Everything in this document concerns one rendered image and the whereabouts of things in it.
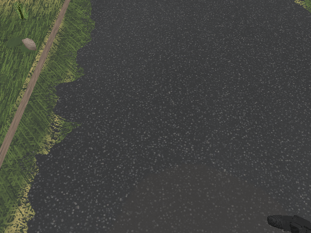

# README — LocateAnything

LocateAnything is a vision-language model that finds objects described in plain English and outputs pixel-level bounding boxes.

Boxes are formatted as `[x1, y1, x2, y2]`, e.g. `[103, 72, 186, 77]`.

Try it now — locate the right robot hand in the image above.
[267, 215, 311, 233]

